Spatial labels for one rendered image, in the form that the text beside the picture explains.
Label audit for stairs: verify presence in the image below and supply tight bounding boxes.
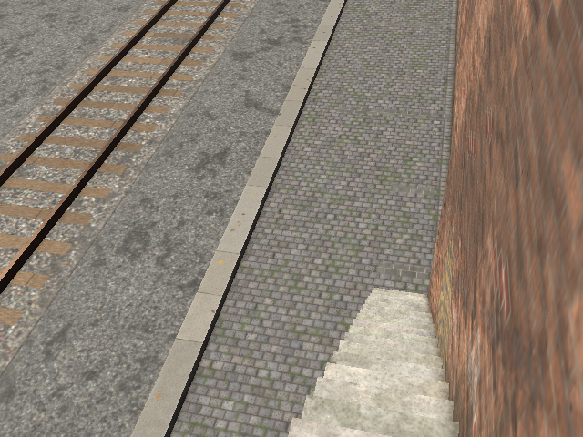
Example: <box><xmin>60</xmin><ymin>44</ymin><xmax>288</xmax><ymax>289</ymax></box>
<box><xmin>288</xmin><ymin>288</ymin><xmax>459</xmax><ymax>437</ymax></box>

